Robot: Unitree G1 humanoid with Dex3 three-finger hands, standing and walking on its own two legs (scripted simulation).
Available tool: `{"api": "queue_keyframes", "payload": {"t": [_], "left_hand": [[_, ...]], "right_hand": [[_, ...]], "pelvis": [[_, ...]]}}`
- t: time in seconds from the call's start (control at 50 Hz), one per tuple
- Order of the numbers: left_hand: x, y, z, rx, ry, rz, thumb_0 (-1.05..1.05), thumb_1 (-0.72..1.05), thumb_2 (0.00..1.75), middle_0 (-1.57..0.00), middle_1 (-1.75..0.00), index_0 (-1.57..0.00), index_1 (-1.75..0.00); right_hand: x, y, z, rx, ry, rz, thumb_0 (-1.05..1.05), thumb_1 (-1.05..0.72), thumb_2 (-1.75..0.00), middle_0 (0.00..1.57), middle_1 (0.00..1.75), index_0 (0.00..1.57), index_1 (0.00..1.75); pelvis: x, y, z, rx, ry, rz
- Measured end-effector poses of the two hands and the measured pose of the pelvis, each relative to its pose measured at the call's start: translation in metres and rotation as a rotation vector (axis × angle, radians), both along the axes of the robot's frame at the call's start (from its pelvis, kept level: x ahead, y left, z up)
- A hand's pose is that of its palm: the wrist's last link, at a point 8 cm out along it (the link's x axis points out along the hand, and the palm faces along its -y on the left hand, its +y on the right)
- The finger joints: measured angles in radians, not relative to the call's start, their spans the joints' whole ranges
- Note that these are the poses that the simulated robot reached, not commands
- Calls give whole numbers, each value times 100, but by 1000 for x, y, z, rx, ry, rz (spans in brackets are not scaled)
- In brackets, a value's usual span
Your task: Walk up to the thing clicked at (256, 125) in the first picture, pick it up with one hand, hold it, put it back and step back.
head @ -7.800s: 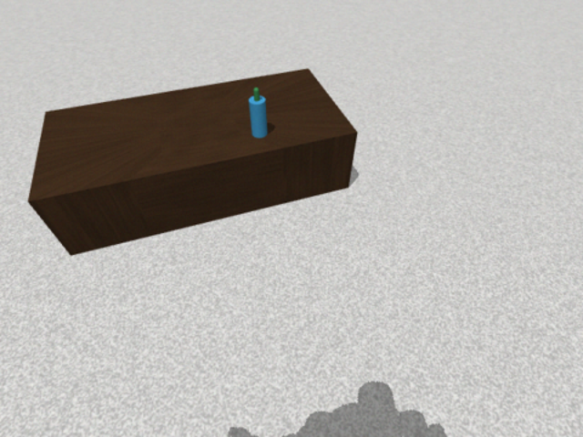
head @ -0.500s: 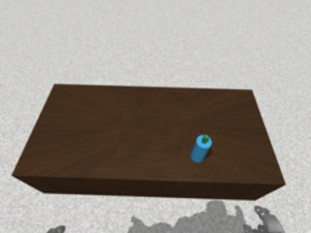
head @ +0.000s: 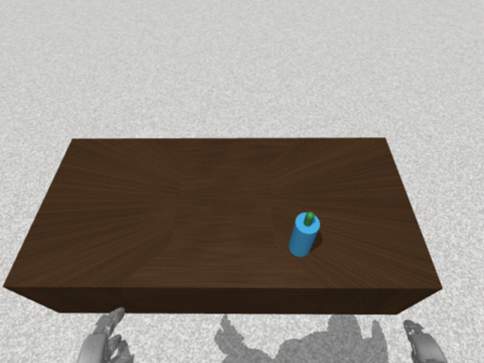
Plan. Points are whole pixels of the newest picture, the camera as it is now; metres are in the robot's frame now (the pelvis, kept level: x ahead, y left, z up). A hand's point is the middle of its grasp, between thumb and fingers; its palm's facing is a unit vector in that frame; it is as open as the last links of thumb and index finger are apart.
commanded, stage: go down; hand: right
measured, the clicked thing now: (304, 231) +0.49 -0.17 -0.32
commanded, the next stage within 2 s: none
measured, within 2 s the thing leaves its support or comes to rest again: neither
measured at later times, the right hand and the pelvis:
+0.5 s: hand out of the picture +0.14 -0.24 -0.12, palm faces +0.04 +0.94 -0.34, open 17.5 cm; pelvis +0.00 +0.00 -0.02, yaw -1 degrees
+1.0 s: hand (414, 269) +0.29 -0.31 -0.08, palm faces +0.13 +0.97 -0.21, open 17.4 cm; pelvis -0.03 +0.01 -0.05, yaw +0 degrees
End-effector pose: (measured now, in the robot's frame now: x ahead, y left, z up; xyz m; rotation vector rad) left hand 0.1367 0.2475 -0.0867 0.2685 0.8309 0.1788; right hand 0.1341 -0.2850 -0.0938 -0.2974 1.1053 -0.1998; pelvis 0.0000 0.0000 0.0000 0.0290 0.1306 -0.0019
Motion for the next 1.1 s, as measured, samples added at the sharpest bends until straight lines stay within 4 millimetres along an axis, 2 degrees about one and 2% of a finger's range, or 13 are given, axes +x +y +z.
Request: {"api": "queue_keyframes", "payload": {"t": [0.22,0.52,0.62,0.72,0.82,0.92,0.98,1.1], "left_hand": [[8,-11,-6,-12,-63,12,1,89,91,-20,-30,-19,-31],[4,-5,-8,19,-127,-11,2,90,90,-20,-30,-20,-31],[2,-3,-10,36,-153,-19,2,89,90,-20,-30,-20,-31],[-5,2,-14,64,-157,-20,2,89,90,-20,-30,-20,-31],[-20,11,-20,93,-119,-11,2,90,90,-20,-30,-20,-30],[-44,24,-28,113,-47,25,1,90,89,-20,-30,-20,-30],[-63,30,-35,116,16,47,1,90,89,-20,-30,-20,-30],[-98,36,-53,109,159,65,1,90,89,-20,-30,-20,-30]], "right_hand": [[14,-1,10,-1,-54,22,-1,50,-3,5,5,5,5],[-11,-4,9,-9,-47,-13,-1,53,-3,5,5,6,5],[-8,-10,12,-20,-90,-22,-1,54,-4,5,5,5,6],[21,-27,15,-13,-192,-54,-1,54,-4,5,6,6,6],[70,-44,27,21,-329,-38,-1,54,-3,5,5,6,6],[113,-62,37,59,-398,-20,-1,53,-3,6,5,6,5],[129,-69,39,92,-421,-7,-1,53,-2,6,5,6,5],[147,-80,41,128,-507,19,-1,54,-1,7,5,6,5]], "pelvis": [[8,-6,-12,20,24,-5],[-5,0,-25,23,49,-14],[-11,2,-30,24,51,-22],[-20,6,-35,22,57,-26],[-29,9,-39,21,72,-25],[-33,9,-42,21,98,-17],[-34,7,-44,17,117,-8],[-35,6,-52,8,155,3]]}}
